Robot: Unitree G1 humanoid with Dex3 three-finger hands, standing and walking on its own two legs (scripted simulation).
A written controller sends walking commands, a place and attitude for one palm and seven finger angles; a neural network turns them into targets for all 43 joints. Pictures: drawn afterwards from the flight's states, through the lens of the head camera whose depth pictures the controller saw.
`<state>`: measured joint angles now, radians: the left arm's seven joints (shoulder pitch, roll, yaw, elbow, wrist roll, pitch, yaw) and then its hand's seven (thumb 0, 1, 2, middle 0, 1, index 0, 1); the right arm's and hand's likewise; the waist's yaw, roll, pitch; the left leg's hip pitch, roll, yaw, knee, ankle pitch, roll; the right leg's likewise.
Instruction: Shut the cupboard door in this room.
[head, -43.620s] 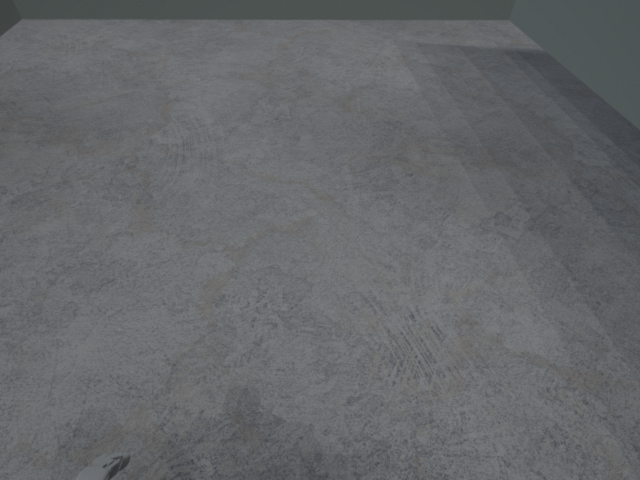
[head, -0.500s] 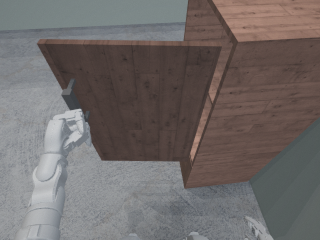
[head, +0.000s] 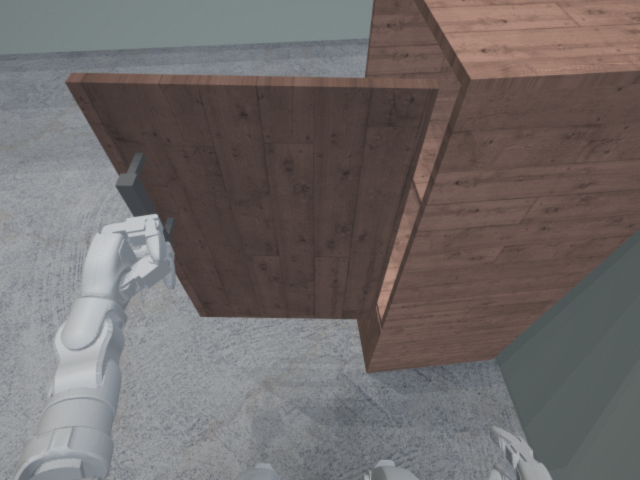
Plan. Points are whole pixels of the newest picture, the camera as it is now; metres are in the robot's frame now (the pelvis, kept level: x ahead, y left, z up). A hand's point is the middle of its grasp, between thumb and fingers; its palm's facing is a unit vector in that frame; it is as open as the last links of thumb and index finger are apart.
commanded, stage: push the door shut along its arc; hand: left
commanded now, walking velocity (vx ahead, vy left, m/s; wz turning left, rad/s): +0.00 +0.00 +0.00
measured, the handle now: (152, 207) +0.45 +0.25 +0.06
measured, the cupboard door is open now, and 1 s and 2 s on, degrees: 83 67 47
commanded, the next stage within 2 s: pull the fist back off the door in 1.72 s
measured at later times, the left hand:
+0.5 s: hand (184, 214) +0.43 +0.20 +0.07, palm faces -0.16 -0.99 -0.02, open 3.1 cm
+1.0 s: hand (217, 185) +0.48 +0.16 +0.07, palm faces -0.32 -0.95 -0.01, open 3.1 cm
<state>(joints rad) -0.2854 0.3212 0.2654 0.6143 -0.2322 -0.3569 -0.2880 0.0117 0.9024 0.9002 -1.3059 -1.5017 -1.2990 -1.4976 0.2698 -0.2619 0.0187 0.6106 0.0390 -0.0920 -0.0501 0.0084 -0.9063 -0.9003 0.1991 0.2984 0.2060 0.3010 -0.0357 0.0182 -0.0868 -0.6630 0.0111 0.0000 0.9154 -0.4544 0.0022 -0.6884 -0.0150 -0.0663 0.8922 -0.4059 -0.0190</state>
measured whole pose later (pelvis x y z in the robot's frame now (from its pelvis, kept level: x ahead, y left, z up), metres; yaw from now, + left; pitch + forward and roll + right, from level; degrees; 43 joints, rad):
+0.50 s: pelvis +0.00 +0.01 -0.01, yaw +0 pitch +16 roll -1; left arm -0.66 0.43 0.29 0.96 -0.21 -0.36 -0.42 0.01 0.90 0.90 -1.31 -1.50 -1.30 -1.50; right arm 0.33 -0.28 0.02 0.64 0.04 -0.04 -0.05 0.01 -0.91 -0.90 0.20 0.30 0.21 0.30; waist -0.09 0.02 -0.09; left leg -0.79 0.01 0.00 0.98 -0.47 0.02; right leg -0.80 -0.02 -0.06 0.93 -0.40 0.00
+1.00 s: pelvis +0.00 +0.02 -0.02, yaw -2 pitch +19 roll -2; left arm -0.89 0.48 0.28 1.12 -0.15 -0.34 -0.49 0.01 0.90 0.90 -1.30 -1.50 -1.30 -1.50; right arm 0.37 -0.28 0.03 0.64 0.02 0.00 -0.03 0.00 -0.91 -0.90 0.20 0.30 0.21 0.30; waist -0.16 0.02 -0.10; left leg -0.88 0.01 0.02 1.02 -0.48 0.04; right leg -0.89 -0.01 -0.05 0.95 -0.40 0.01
